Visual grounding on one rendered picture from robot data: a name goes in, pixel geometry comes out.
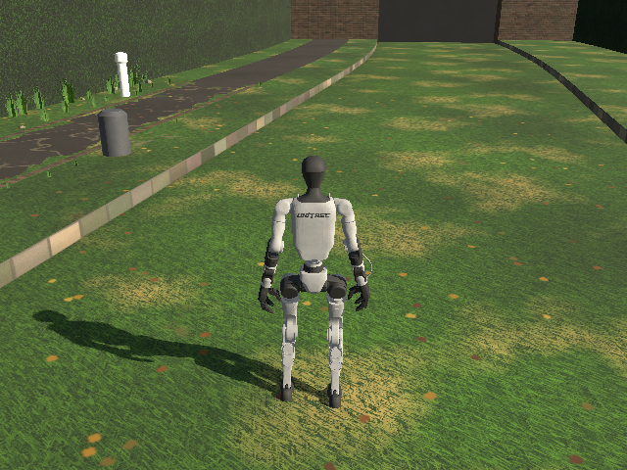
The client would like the robot left forearm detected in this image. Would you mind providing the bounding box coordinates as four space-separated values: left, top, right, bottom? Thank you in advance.
261 238 279 288

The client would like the robot right forearm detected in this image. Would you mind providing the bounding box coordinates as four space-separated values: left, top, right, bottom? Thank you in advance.
348 237 367 286

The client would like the right robot upper arm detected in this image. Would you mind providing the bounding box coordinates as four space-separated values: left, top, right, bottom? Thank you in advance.
334 198 359 253

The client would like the left robot upper arm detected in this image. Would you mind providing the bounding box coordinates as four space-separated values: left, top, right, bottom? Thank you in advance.
269 198 293 254

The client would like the robot right hand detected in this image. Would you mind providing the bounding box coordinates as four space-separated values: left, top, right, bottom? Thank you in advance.
348 283 370 311

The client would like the robot right shin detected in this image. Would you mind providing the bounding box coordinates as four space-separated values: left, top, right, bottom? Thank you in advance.
329 328 343 395

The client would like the robot left hand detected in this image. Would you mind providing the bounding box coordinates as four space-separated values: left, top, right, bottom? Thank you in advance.
258 285 281 313

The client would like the right robot thigh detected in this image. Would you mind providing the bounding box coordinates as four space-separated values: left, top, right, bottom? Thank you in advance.
327 273 347 346

